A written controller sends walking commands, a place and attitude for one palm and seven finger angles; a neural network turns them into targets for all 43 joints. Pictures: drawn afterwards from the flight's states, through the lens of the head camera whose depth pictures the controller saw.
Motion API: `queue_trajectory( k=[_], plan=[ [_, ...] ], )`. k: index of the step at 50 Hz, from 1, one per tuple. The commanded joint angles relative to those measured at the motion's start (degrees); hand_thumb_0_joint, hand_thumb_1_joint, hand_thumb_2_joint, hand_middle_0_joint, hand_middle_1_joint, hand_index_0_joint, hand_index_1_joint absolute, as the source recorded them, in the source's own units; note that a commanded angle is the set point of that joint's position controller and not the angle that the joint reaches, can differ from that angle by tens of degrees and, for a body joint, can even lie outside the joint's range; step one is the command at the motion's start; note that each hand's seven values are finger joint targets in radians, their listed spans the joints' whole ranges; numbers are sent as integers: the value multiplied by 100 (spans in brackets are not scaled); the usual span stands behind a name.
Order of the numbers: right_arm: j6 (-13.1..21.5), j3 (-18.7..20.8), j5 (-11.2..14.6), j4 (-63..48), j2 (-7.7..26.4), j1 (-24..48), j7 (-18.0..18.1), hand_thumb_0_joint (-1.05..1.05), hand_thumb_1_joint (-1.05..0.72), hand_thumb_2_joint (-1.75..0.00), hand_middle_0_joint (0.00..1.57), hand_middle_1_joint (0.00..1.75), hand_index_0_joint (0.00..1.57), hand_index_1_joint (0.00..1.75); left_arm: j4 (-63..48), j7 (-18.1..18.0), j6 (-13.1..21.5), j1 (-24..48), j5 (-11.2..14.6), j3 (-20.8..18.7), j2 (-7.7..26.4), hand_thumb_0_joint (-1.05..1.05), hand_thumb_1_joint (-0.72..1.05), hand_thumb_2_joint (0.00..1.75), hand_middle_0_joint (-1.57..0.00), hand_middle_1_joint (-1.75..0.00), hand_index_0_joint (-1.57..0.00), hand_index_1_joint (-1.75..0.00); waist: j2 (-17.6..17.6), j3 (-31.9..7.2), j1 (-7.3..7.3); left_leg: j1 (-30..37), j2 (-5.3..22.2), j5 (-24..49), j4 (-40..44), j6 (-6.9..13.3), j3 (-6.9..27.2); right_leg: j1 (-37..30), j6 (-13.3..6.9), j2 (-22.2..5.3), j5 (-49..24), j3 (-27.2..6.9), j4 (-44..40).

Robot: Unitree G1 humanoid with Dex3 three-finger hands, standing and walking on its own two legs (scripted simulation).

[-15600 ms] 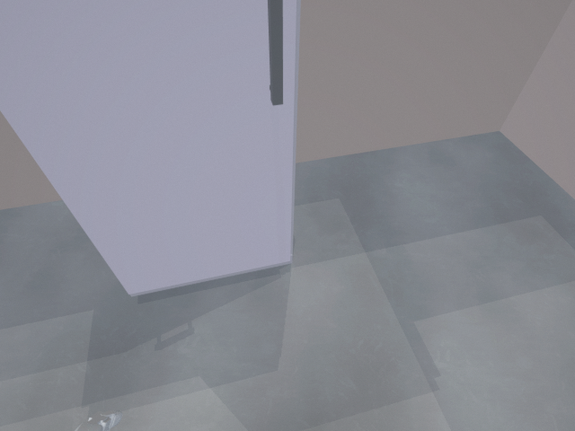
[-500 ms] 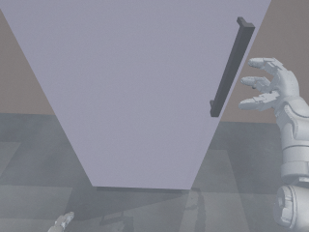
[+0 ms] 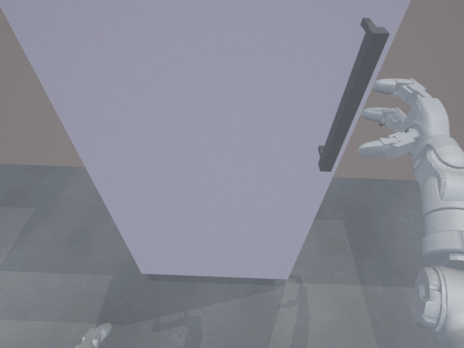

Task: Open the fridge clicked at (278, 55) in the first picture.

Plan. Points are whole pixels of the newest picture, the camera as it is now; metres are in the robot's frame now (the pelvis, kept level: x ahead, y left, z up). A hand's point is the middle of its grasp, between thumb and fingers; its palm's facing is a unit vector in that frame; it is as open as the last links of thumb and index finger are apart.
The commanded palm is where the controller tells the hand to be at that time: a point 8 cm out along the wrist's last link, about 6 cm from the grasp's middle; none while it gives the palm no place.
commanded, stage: feel for the door with the fingertips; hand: right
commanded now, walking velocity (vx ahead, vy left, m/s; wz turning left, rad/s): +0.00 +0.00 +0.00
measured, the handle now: (342, 105) +0.49 -0.14 +0.19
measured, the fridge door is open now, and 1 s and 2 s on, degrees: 0 0 0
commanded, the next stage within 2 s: slide the fingers in behind the handle in 0.66 s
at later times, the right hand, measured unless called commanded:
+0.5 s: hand (360, 118) +0.45 -0.16 +0.20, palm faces -0.01 +1.00 -0.01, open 14.0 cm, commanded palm +0.43 -0.21 +0.20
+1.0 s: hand (357, 115) +0.45 -0.15 +0.20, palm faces -0.02 +1.00 -0.03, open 13.7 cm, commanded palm +0.43 -0.20 +0.20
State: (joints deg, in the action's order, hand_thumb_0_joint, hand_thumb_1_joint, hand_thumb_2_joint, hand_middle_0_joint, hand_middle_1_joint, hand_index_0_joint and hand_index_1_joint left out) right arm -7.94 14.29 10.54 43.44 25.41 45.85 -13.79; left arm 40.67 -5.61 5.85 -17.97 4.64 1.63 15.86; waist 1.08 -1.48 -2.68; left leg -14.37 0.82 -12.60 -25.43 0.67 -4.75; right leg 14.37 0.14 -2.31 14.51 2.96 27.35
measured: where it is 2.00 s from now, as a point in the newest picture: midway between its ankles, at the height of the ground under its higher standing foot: outside the picture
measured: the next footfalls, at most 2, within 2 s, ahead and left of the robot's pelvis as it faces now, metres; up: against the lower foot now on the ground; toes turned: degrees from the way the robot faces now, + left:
none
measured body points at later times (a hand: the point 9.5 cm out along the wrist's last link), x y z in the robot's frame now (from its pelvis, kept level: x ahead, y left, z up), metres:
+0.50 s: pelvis +0.00 +0.00 +0.00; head +0.00 +0.01 +0.45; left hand +0.12 +0.26 -0.10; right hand +0.44 -0.21 +0.21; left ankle +0.01 +0.11 -0.74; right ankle +0.00 -0.12 -0.74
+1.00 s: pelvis -0.01 +0.00 +0.00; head +0.00 +0.01 +0.45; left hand +0.07 +0.27 -0.12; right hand +0.45 -0.21 +0.21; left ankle +0.01 +0.11 -0.74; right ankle +0.00 -0.12 -0.74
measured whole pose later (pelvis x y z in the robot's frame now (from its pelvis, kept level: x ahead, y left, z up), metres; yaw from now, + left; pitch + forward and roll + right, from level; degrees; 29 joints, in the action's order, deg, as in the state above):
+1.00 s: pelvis -0.01 +0.00 +0.00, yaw +0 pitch +2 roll +0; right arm -4.3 11.8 9.2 50.2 21.4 51.8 -9.3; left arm 43.0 -4.3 7.4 -19.3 3.7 1.1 15.3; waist 1.4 -1.7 -3.1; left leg -16.0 0.9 -12.2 -25.9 0.8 -4.9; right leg 16.0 0.2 -2.2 13.8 2.6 27.5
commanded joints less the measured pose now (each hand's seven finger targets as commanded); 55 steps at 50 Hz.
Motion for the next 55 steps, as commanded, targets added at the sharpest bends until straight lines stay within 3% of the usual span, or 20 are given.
queue_trajectory(
  k=[1,2,5,8,11,13,16,17,21,22,25,29,32,34,37,39,47,48,51,55],
  plan=[
    [341,204,135,-1684,984,2826,72,0,50,-30,30,120,30,120,-724,-28,349,299,-3,-309,810,0,90,90,-20,-30,-20,-30,210,-1960,-20,660,-144,1557,185,111,272,-797,-172,180,-1460,-283,-245],
    [305,171,146,-1686,866,2741,102,0,50,-30,30,120,30,120,-712,-23,350,305,-7,-309,792,0,90,90,-20,-30,-20,-30,107,-1939,-10,686,-153,1631,178,110,259,-802,-171,173,-1540,-283,-252],
    [172,447,128,-1590,1077,2293,232,0,50,-30,30,120,30,120,-704,-8,300,333,-20,-314,835,0,90,90,-20,-30,-20,-30,-112,-1736,98,764,-143,1588,204,92,257,-613,-183,163,-1457,-216,-293],
    [98,321,23,-1583,928,2529,369,0,50,-30,30,120,30,120,-697,-11,264,384,-20,-293,773,0,90,90,-20,-30,-20,-30,-150,-1484,32,591,-145,1330,253,70,275,-513,-188,151,-1214,-208,-337],
    [226,339,-25,-2098,986,2679,481,0,50,-30,30,120,30,120,-775,-11,259,458,-37,-294,729,0,90,90,-20,-30,-20,-30,69,-1840,79,779,-140,1404,258,88,315,-727,-183,144,-1335,-204,-350],
    [251,60,16,-2185,590,2746,494,0,50,-30,30,120,30,120,-762,-13,280,511,-27,-276,670,0,90,90,-20,-30,-20,-30,144,-1776,24,721,-170,1472,262,101,286,-848,-167,140,-1421,-208,-341],
    [176,242,-14,-1990,839,2823,543,0,50,-30,30,120,30,120,-703,-38,244,509,-40,-273,727,0,90,90,-20,-30,-20,-30,19,-1690,21,689,-155,1413,288,79,282,-769,-176,136,-1338,-210,-379],
    [115,128,-39,-1795,700,2829,547,0,50,-30,30,120,30,120,-681,-42,229,528,-36,-255,697,0,90,90,-20,-30,-20,-30,20,-1609,-9,630,-156,1330,303,79,285,-731,-176,153,-1255,-207,-380],
    [82,170,-100,-1354,828,3175,591,0,50,-30,30,120,30,120,-591,-51,188,436,-67,-243,734,0,90,90,-20,-30,-20,-30,-92,-1490,-101,526,-127,1258,334,63,300,-635,-186,162,-1138,-223,-373],
    [129,41,-97,-1370,660,3282,576,0,50,-30,30,120,30,120,-601,-43,199,419,-69,-247,707,0,90,90,-20,-30,-20,-30,-105,-1598,-124,552,-131,1355,311,68,306,-689,-191,177,-1212,-217,-348],
    [289,112,-75,-1171,770,3362,525,0,50,-30,30,120,30,120,-574,-48,208,337,-91,-267,748,0,90,90,-20,-30,-20,-30,-156,-1734,-137,610,-128,1477,270,73,314,-719,-190,184,-1285,-222,-295],
    [417,-138,-60,-939,455,3505,453,0,50,-30,30,120,30,120,-553,-18,253,281,-65,-270,708,0,90,90,-20,-30,-20,-30,-18,-1683,-176,452,-137,1452,231,81,301,-710,-173,187,-1267,-240,-267],
    [487,-140,-71,-992,462,3637,474,0,50,-30,30,120,30,120,-531,6,277,224,-69,-297,719,0,90,90,-20,-30,-20,-30,-3,-1818,-191,484,-136,1535,214,74,312,-747,-184,190,-1344,-246,-237],
    [488,-205,-80,-802,394,3810,489,0,50,-30,30,120,30,120,-449,4,288,172,-69,-293,729,0,90,90,-20,-30,-20,-30,-62,-1616,-277,324,-147,1390,244,61,296,-664,-190,199,-1187,-254,-229],
    [560,-180,-124,-754,455,3947,510,0,50,-30,30,120,30,120,-415,19,325,90,-88,-312,735,0,90,90,-20,-30,-20,-30,5,-1799,-251,365,-143,1355,220,69,298,-683,-188,205,-1201,-278,-229],
    [565,-224,-128,-454,411,4111,506,0,50,-30,30,120,30,120,-326,13,347,36,-86,-301,742,0,90,90,-20,-30,-20,-30,-125,-1553,-348,185,-154,1176,255,49,295,-569,-196,214,-985,-284,-209],
    [782,-153,-84,-782,449,3690,417,0,50,-30,30,120,30,120,-433,70,467,16,-92,-324,745,0,90,90,-20,-30,-20,-30,82,-2021,-158,454,-157,1301,180,93,304,-701,-188,213,-1163,-294,-224],
    [745,-154,-57,-689,402,3468,390,0,50,-30,30,120,30,120,-450,73,466,45,-78,-313,737,0,90,90,-20,-30,-20,-30,-55,-1901,-122,454,-171,1257,189,94,283,-634,-189,209,-1117,-295,-238],
    [695,214,-15,-898,829,3332,431,0,50,-30,30,120,30,120,-518,57,431,124,-67,-304,776,0,90,90,-20,-30,-20,-30,-121,-1848,-31,595,-151,1182,242,77,313,-496,-206,200,-1001,-258,-319],
    [615,405,-78,-1291,971,2831,555,0,50,-30,30,120,30,120,-650,64,390,264,-70,-301,758,0,90,90,-20,-30,-20,-30,-127,-1831,128,815,-152,1278,250,87,321,-505,-204,176,-1122,-190,-371]
  ],
)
